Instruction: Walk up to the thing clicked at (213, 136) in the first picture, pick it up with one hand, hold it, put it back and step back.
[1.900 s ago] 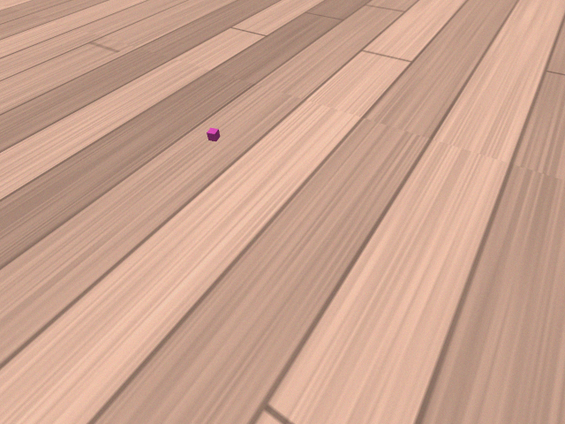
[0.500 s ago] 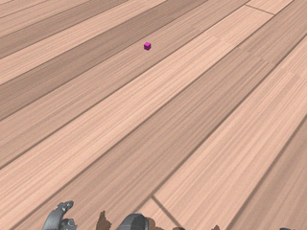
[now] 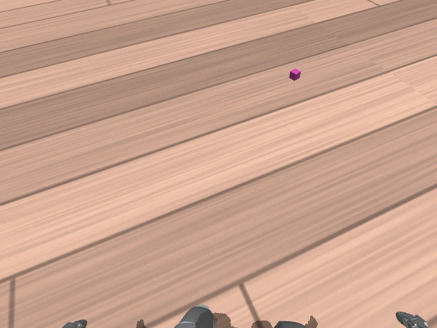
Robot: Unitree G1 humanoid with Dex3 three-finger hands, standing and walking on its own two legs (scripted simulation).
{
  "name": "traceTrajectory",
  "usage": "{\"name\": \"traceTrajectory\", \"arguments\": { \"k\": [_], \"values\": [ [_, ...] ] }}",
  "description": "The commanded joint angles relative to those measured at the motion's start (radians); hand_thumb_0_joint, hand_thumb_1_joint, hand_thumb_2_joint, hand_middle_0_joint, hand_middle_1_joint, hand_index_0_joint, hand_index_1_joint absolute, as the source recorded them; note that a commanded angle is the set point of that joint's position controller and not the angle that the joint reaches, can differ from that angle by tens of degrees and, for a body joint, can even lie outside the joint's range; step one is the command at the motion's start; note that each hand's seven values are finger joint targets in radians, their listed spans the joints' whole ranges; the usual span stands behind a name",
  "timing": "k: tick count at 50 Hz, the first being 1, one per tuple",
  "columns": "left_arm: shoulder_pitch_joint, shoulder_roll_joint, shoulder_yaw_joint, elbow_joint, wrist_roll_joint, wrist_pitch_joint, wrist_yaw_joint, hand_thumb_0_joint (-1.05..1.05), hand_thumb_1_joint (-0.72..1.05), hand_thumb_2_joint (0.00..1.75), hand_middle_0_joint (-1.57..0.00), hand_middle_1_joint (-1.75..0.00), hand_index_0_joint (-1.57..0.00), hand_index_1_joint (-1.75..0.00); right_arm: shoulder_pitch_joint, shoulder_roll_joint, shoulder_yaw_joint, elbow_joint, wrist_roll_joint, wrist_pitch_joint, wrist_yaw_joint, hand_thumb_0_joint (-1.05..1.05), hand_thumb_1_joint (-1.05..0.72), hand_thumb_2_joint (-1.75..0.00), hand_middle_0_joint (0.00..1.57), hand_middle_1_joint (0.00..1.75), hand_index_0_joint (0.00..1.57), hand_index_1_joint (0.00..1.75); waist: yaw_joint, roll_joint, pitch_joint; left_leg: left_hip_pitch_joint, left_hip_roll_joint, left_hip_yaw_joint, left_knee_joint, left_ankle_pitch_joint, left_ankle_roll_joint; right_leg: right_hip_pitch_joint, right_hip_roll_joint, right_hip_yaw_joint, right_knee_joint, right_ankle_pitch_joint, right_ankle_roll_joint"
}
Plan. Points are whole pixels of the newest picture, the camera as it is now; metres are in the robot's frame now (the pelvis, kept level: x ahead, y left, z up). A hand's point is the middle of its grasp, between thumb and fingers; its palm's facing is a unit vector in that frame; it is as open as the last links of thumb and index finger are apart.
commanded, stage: walk up
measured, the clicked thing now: (294, 74) +1.84 -0.46 -0.71
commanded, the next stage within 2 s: stand in 1.26 s
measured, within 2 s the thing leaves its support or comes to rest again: neither
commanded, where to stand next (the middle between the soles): +0.07 +0.02 m, yaw +13 degrees
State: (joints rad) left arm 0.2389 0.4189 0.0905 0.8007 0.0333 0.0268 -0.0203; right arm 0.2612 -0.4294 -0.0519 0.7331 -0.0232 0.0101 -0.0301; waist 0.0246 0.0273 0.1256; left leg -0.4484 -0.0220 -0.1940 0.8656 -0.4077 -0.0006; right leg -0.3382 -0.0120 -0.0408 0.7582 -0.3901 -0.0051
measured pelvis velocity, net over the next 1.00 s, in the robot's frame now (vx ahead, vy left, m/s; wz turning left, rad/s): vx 0.00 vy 0.01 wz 0.27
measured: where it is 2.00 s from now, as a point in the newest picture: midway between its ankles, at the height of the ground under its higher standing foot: outside the picture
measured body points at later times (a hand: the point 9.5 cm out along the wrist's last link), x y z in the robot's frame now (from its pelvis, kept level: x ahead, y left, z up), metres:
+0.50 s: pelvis +0.00 +0.02 +0.01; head +0.02 +0.03 +0.46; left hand -0.01 +0.35 -0.11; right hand +0.17 -0.26 -0.09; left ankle +0.02 +0.13 -0.71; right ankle +0.03 -0.13 -0.69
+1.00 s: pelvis +0.00 +0.01 +0.03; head +0.01 +0.02 +0.48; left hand +0.00 +0.34 -0.10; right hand +0.16 -0.25 -0.09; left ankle +0.01 +0.12 -0.71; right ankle +0.03 -0.13 -0.70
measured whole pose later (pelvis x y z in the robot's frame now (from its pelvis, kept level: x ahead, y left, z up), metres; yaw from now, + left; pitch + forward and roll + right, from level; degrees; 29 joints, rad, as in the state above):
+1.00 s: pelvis +0.00 +0.01 +0.03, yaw +15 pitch -3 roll -1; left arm 0.12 0.39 0.00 1.02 0.00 -0.02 -0.01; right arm 0.13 -0.35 0.01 1.03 0.00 -0.02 0.01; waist 0.02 0.00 0.07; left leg -0.26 -0.04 -0.09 0.54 -0.23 0.02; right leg -0.17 -0.04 -0.03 0.49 -0.28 0.04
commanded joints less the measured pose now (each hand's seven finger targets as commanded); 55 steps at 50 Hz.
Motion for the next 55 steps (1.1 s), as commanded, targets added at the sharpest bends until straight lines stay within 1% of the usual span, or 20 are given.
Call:
{"name": "traceTrajectory", "arguments": {
  "k": [1,4,8,12,13,14,15,16,19,25,27,28,29,32,34,35,37,41,45,55],
  "values": [
    [-0.069,0.306,0.078,-0.115,-0.003,-0.051,0.016,0.00,0.90,0.90,-0.20,-0.30,-0.20,-0.30,0.010,-0.232,-0.076,-0.074,0.006,-0.017,-0.025,0.00,-0.90,-0.90,0.20,0.30,0.20,0.30,-0.009,-0.154,-0.061,-0.186,-0.005,0.019,0.407,-0.193,0.009,0.057,-0.488,0.610,-0.493,0.065,-0.328],
    [-0.042,0.261,0.059,-0.077,0.009,-0.065,0.024,0.00,0.90,0.90,-0.20,-0.30,-0.20,-0.30,0.013,-0.195,-0.073,-0.039,0.015,-0.023,0.014,0.00,-0.90,-0.90,0.20,0.30,0.20,0.30,-0.005,-0.196,-0.044,-0.150,0.031,0.110,0.233,-0.058,0.006,0.110,-0.284,0.230,-0.346,0.208,-0.206],
    [0.067,0.269,0.058,-0.073,0.009,-0.067,0.019,0.00,0.90,0.90,-0.20,-0.30,-0.20,-0.30,-0.045,-0.152,-0.063,-0.042,0.007,-0.028,0.039,0.00,-0.90,-0.90,0.20,0.30,0.20,0.30,0.046,-0.252,-0.107,-0.067,0.006,0.187,-0.017,-0.088,0.004,0.225,-0.280,0.145,-0.259,0.438,-0.221],
    [0.003,0.238,0.034,-0.102,-0.020,-0.044,0.016,0.00,0.90,0.90,-0.20,-0.30,-0.20,-0.30,0.066,-0.144,-0.069,0.023,0.007,-0.049,0.027,0.00,-0.90,-0.90,0.20,0.30,0.20,0.30,-0.032,-0.179,-0.177,0.251,-0.049,0.247,-0.346,0.173,0.031,0.083,-0.250,0.047,-0.055,0.440,-0.151],
    [0.028,0.184,0.015,-0.102,-0.022,-0.039,0.016,0.00,0.90,0.90,-0.20,-0.30,-0.20,-0.30,0.089,-0.184,-0.082,0.036,-0.001,-0.057,0.019,0.00,-0.90,-0.90,0.20,0.30,0.20,0.30,-0.047,-0.048,-0.198,0.367,-0.003,0.137,-0.392,0.170,0.063,-0.033,-0.212,0.001,0.088,0.274,-0.096],
    [0.040,0.110,-0.007,-0.124,-0.032,-0.034,0.013,0.00,0.90,0.90,-0.20,-0.30,-0.20,-0.30,0.057,-0.279,-0.100,0.004,-0.013,-0.065,0.013,0.00,-0.90,-0.90,0.20,0.30,0.20,0.30,-0.031,0.218,-0.196,0.413,0.259,-0.317,-0.481,0.186,0.166,-0.246,-0.076,-0.043,0.240,-0.056,-0.011],
    [-0.013,0.197,0.019,-0.102,-0.030,-0.021,0.033,0.00,0.90,0.90,-0.20,-0.30,-0.20,-0.30,0.055,-0.337,-0.106,0.000,0.002,-0.062,0.010,0.00,-0.90,-0.90,0.20,0.30,0.20,0.30,-0.069,0.170,-0.185,0.235,0.365,-0.448,-0.508,0.165,0.296,-0.159,-0.081,0.071,0.262,-0.298,-0.015],
    [-0.009,0.221,0.020,-0.088,-0.028,-0.018,0.034,0.00,0.90,0.90,-0.20,-0.30,-0.20,-0.30,0.007,-0.302,-0.098,-0.003,0.006,-0.058,0.007,0.00,-0.90,-0.90,0.20,0.30,0.20,0.30,-0.036,0.099,-0.125,0.188,0.341,-0.376,-0.506,0.152,0.302,-0.159,-0.095,0.092,0.309,-0.271,-0.015],
    [0.061,0.199,0.021,-0.017,-0.031,-0.024,0.025,0.00,0.90,0.90,-0.20,-0.30,-0.20,-0.30,-0.059,-0.233,-0.061,-0.005,0.009,-0.063,-0.001,0.00,-0.90,-0.90,0.20,0.30,0.20,0.30,0.004,0.102,-0.102,0.128,0.227,-0.183,-0.423,0.272,0.209,-0.088,-0.104,0.080,0.194,-0.135,-0.022],
    [0.096,0.152,0.017,0.042,-0.022,-0.045,0.027,0.00,0.90,0.90,-0.20,-0.30,-0.20,-0.30,-0.105,-0.211,-0.044,0.012,0.015,-0.041,0.012,0.00,-0.90,-0.90,0.20,0.30,0.20,0.30,0.026,0.105,-0.153,0.044,0.163,-0.098,-0.318,0.275,0.163,0.175,-0.019,-0.005,-0.194,0.031,-0.031],
    [0.067,0.230,0.027,0.032,0.004,-0.069,0.037,0.00,0.90,0.90,-0.20,-0.30,-0.20,-0.30,-0.108,-0.121,-0.015,0.005,0.035,-0.035,0.014,0.00,-0.90,-0.90,0.20,0.30,0.20,0.30,0.026,-0.097,-0.162,-0.033,0.048,-0.003,-0.123,0.259,0.058,0.231,-0.199,0.265,-0.373,0.108,-0.098],
    [-0.005,0.294,0.034,0.019,-0.001,-0.069,0.033,0.00,0.90,0.90,-0.20,-0.30,-0.20,-0.30,-0.114,-0.138,-0.028,0.022,0.034,-0.029,0.008,0.00,-0.90,-0.90,0.20,0.30,0.20,0.30,0.008,-0.190,-0.121,0.010,-0.048,0.092,-0.049,-0.044,0.029,0.085,-0.346,0.404,-0.415,0.079,-0.209],
    [-0.082,0.301,0.031,-0.001,-0.002,-0.070,0.027,0.00,0.90,0.90,-0.20,-0.30,-0.20,-0.30,-0.078,-0.170,-0.044,0.054,0.025,-0.027,0.006,0.00,-0.90,-0.90,0.20,0.30,0.20,0.30,-0.025,-0.188,-0.085,0.082,-0.005,0.120,0.006,-0.137,0.011,-0.011,-0.396,0.427,-0.396,0.110,-0.255],
    [-0.134,0.228,0.001,0.008,-0.011,-0.066,0.026,0.00,0.90,0.90,-0.20,-0.30,-0.20,-0.30,-0.026,-0.145,-0.044,0.113,0.022,-0.039,0.022,0.00,-0.90,-0.90,0.20,0.30,0.20,0.30,-0.061,-0.151,-0.079,0.226,-0.007,0.134,-0.222,0.087,0.034,-0.059,-0.244,0.185,-0.293,0.193,-0.138],
    [-0.110,0.167,-0.017,0.024,-0.019,-0.058,0.022,0.00,0.90,0.90,-0.20,-0.30,-0.20,-0.30,-0.052,-0.175,-0.048,0.111,0.010,-0.056,0.024,0.00,-0.90,-0.90,0.20,0.30,0.20,0.30,-0.038,-0.040,-0.126,0.277,0.124,-0.128,-0.393,0.180,0.095,-0.081,-0.114,0.071,-0.148,0.122,-0.039],
    [-0.084,0.167,-0.014,0.041,-0.026,-0.048,0.021,0.00,0.90,0.90,-0.20,-0.30,-0.20,-0.30,-0.078,-0.216,-0.050,0.107,0.010,-0.060,0.023,0.00,-0.90,-0.90,0.20,0.30,0.20,0.30,-0.017,0.022,-0.145,0.197,0.214,-0.271,-0.462,0.060,0.169,-0.027,-0.050,0.038,-0.067,-0.062,-0.018],
    [-0.060,0.160,-0.019,0.071,-0.028,-0.050,0.023,0.00,0.90,0.90,-0.20,-0.30,-0.20,-0.30,-0.131,-0.220,-0.040,0.117,0.010,-0.060,0.023,0.00,-0.90,-0.90,0.20,0.30,0.20,0.30,0.005,0.029,-0.119,0.117,0.219,-0.263,-0.485,0.074,0.184,0.060,-0.043,0.059,-0.118,-0.092,-0.032],
    [-0.075,0.210,-0.017,0.112,-0.023,-0.078,0.027,0.00,0.90,0.90,-0.20,-0.30,-0.20,-0.30,-0.160,-0.140,-0.005,0.157,0.024,-0.049,0.027,0.00,-0.90,-0.90,0.20,0.30,0.20,0.30,-0.006,-0.007,-0.139,0.129,0.053,0.005,-0.351,0.236,0.043,0.158,-0.160,0.182,-0.360,0.133,-0.083],
    [-0.133,0.169,-0.037,0.137,-0.035,-0.068,0.026,0.00,0.90,0.90,-0.20,-0.30,-0.20,-0.30,-0.165,-0.155,-0.001,0.211,0.022,-0.057,0.028,0.00,-0.90,-0.90,0.20,0.30,0.20,0.30,-0.004,0.019,-0.173,0.222,0.110,-0.053,-0.443,0.321,0.061,0.168,-0.096,0.076,-0.312,0.175,-0.037],
    [-0.190,0.168,-0.041,0.225,-0.030,-0.069,0.022,0.00,0.90,0.90,-0.20,-0.30,-0.20,-0.30,-0.217,-0.146,0.011,0.282,0.022,-0.046,0.031,0.00,-0.90,-0.90,0.20,0.30,0.20,0.30,-0.013,-0.007,-0.154,0.227,0.097,-0.017,-0.517,0.297,0.036,0.240,-0.117,0.080,-0.437,0.170,-0.023]
  ]
}}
